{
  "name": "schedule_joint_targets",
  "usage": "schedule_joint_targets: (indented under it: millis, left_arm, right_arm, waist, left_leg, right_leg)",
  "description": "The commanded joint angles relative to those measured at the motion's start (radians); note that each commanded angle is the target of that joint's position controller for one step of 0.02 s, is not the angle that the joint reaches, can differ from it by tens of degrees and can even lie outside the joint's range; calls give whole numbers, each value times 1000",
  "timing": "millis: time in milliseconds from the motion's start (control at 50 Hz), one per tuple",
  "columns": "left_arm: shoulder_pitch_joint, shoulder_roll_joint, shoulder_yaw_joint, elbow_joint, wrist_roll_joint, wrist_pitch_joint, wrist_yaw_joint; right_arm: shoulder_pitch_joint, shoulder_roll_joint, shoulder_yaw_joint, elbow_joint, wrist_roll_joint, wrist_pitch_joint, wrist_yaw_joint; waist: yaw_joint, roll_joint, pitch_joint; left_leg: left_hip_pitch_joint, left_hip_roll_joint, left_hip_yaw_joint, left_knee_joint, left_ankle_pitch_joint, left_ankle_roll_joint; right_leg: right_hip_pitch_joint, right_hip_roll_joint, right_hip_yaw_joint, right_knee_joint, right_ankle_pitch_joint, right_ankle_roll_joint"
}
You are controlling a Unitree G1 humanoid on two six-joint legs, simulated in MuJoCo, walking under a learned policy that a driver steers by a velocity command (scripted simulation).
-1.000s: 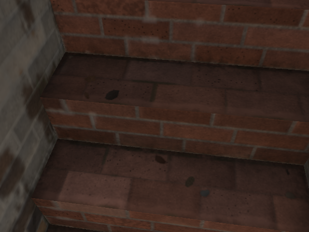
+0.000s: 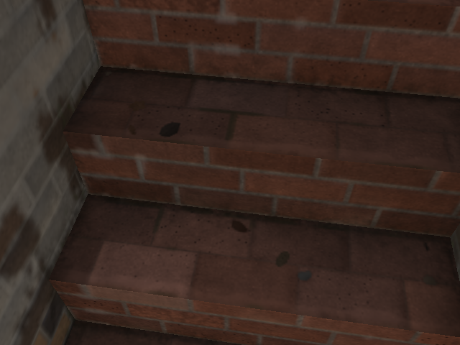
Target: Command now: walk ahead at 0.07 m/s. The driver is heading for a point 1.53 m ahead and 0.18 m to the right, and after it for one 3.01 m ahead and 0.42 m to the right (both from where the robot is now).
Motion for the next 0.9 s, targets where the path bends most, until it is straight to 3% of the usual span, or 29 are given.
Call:
schedule_joint_targets:
  millis: [20,80,220,280,300,340,380,400,440,480,500,540,600,680,720,840,860,900]
  left_arm:
    - [77,60,10,-18,3,-2,7]
    - [61,63,11,-29,12,-2,5]
    - [48,81,22,-66,8,-19,1]
    - [13,102,26,-94,9,-22,6]
    - [-1,119,31,-102,0,-18,9]
    - [-23,106,28,-124,0,-18,15]
    - [-25,83,19,-138,0,-27,14]
    - [-42,107,22,-142,-8,-22,8]
    - [-42,129,27,-147,-13,-24,3]
    - [-61,109,22,-158,-12,-35,5]
    - [-76,109,23,-160,-20,-45,5]
    - [-80,116,19,-163,-21,-50,8]
    - [-116,121,16,-183,-15,-45,7]
    - [-168,124,7,-208,-3,-43,7]
    - [-196,139,3,-218,-1,-37,1]
    - [-248,146,-13,-231,7,-44,-5]
    - [-242,145,-15,-225,7,-45,-8]
    - [-253,146,-20,-227,8,-48,-12]
  right_arm:
    - [52,-41,-4,-25,-4,-8,1]
    - [29,-57,-8,-37,-2,-6,-1]
    - [3,-67,-19,-72,5,-20,0]
    - [-4,-48,-14,-94,12,-31,-3]
    - [0,-49,-14,-101,1,-41,-2]
    - [-6,-48,-16,-107,8,-61,0]
    - [-32,-56,-16,-126,9,-74,4]
    - [-47,-54,-10,-143,2,-79,5]
    - [-52,-70,-16,-158,1,-82,4]
    - [-77,-55,-10,-170,-3,-80,-8]
    - [-88,-62,-12,-180,-3,-75,-15]
    - [-87,-78,-16,-185,-2,-72,-11]
    - [-123,-71,-11,-202,1,-71,-8]
    - [-169,-73,-5,-222,2,-68,-4]
    - [-194,-74,3,-233,9,-72,7]
    - [-240,-88,15,-251,2,-68,11]
    - [-246,-90,18,-255,-8,-62,15]
    - [-258,-96,21,-259,-10,-60,18]
  waist:
    - [3,10,25]
    - [6,4,53]
    - [7,-10,46]
    - [0,-52,56]
    - [-14,-39,42]
    - [-7,-5,41]
    - [2,18,33]
    - [2,26,-12]
    - [2,30,-68]
    - [6,13,-72]
    - [-2,18,-63]
    - [1,-1,-121]
    - [3,-1,-162]
    - [5,-21,-166]
    - [11,-10,-193]
    - [12,-10,-163]
    - [9,-4,-158]
    - [8,-8,-154]
  left_leg:
    - [34,93,-101,-81,-127,45]
    - [1,82,-100,-93,-219,57]
    - [-36,47,-76,-24,-314,108]
    - [-67,19,-39,54,-265,137]
    - [-68,19,-36,64,-270,141]
    - [-71,37,-64,39,-231,147]
    - [-30,58,-98,9,-108,139]
    - [11,56,-91,16,-32,143]
    - [75,66,-90,18,131,139]
    - [106,89,-98,-2,299,116]
    - [109,91,-90,-2,393,108]
    - [147,98,-85,1,481,92]
    - [171,101,-77,-7,484,79]
    - [166,110,-74,-22,454,65]
    - [177,115,-77,-30,449,62]
    - [153,126,-84,-69,336,49]
    - [158,125,-85,-67,318,46]
    - [150,126,-85,-76,270,43]
  right_leg:
    - [-84,-96,75,-97,-34,-61]
    - [-106,-78,69,-108,-124,-69]
    - [-122,-61,75,-73,-244,-118]
    - [-134,-86,123,-92,-249,-159]
    - [-122,-85,120,-70,-249,-164]
    - [-107,-69,96,-41,-144,-172]
    - [-92,-60,53,-5,55,-153]
    - [-61,-87,50,15,160,-151]
    - [-29,-91,41,44,240,-134]
    - [-12,-100,56,5,314,-98]
    - [0,-98,53,10,351,-87]
    - [44,-105,54,6,416,-76]
    - [68,-119,60,-12,470,-65]
    - [82,-135,67,-39,531,-52]
    - [88,-149,65,-32,566,-62]
    - [69,-156,80,-82,467,-60]
    - [60,-152,73,-79,443,-56]
    - [54,-152,79,-93,396,-56]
